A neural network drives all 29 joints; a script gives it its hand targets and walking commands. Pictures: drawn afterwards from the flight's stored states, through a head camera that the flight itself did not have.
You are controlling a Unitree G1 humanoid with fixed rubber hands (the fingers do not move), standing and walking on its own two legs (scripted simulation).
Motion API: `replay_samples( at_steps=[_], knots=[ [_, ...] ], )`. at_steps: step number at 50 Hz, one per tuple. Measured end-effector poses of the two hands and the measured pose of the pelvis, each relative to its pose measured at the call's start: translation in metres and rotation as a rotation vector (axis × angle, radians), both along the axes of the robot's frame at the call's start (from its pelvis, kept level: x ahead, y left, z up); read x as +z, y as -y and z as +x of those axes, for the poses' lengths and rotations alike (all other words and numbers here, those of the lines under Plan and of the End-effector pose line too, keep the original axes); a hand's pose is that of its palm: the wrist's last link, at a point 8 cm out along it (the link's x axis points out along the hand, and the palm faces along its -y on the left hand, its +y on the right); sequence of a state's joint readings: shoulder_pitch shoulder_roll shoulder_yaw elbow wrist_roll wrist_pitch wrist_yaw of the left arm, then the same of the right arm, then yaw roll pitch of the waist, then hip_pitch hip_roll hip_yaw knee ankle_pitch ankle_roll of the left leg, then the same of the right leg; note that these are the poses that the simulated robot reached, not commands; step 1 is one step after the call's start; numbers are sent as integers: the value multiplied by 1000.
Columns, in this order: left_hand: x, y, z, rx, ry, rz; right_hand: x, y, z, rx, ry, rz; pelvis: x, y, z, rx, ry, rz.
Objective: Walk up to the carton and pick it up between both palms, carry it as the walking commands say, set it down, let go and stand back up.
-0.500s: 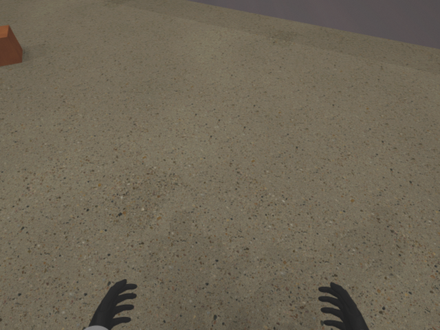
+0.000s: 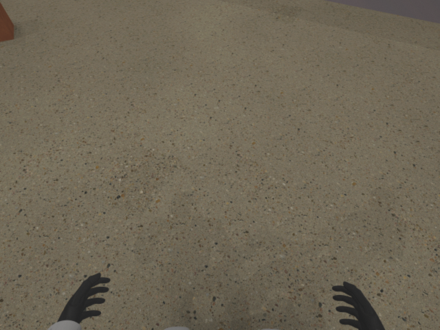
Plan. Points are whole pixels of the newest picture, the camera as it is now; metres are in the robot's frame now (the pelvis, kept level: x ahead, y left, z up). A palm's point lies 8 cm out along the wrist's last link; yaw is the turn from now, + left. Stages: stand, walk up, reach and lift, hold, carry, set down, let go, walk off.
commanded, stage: stand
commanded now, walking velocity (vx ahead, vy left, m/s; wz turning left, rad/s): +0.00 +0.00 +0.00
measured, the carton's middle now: out of the picture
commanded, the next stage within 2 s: walk up in 0.54 s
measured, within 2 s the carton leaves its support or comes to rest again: neither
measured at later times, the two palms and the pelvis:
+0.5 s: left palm (69, 317) +0.15 +0.28 -0.07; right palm (375, 329) +0.14 -0.26 -0.08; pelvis +0.00 +0.00 +0.00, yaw +0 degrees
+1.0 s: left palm out of the picture +0.11 +0.29 -0.09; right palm out of the picture +0.14 -0.23 -0.10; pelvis +0.00 +0.01 +0.00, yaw +7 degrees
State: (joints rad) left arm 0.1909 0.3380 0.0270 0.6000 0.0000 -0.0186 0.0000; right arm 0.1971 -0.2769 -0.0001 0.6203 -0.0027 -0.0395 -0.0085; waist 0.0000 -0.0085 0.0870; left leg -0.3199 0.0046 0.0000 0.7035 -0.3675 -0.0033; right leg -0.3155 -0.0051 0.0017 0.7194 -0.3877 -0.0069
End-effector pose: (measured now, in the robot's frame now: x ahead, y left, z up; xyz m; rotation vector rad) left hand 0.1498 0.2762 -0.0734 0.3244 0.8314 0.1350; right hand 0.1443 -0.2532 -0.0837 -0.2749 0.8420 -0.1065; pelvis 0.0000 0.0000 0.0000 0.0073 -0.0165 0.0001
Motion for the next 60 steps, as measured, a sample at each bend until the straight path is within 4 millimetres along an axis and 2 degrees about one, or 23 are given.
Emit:
replay_samples(
  at_steps=[39,44,48,53,56,60],
  knots=[
    [5,-7,4,-7,30,15,2,10,-4,-5,-9,-31,0,0,0,0,0,0],
    [0,-3,-3,20,-11,-3,-7,8,-11,-6,-94,-11,0,-1,1,10,-1,-4],
    [-6,-9,-27,111,-39,-40,-14,-8,-10,55,-181,-13,2,-8,1,86,-11,-11],
    [-21,-29,-67,224,-110,-78,-17,-41,7,149,-226,-25,1,-29,2,178,-38,-34],
    [-31,-53,-94,299,-148,-95,-18,-73,25,231,-258,-19,-1,-49,4,243,-70,-64],
    [-47,-98,-133,373,-253,-93,-13,-120,54,309,-240,-34,-4,-85,13,293,-107,-69]
  ],
)
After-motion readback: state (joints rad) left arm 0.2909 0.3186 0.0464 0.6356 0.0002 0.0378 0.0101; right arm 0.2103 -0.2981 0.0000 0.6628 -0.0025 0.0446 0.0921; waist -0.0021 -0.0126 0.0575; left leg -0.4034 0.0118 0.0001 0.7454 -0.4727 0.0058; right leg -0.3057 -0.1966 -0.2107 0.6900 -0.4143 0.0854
